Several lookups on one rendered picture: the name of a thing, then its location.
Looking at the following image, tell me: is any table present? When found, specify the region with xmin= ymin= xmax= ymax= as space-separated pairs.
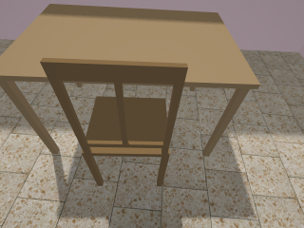
xmin=0 ymin=4 xmax=260 ymax=157

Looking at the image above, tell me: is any chair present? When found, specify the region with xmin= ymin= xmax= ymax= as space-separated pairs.
xmin=40 ymin=58 xmax=188 ymax=186

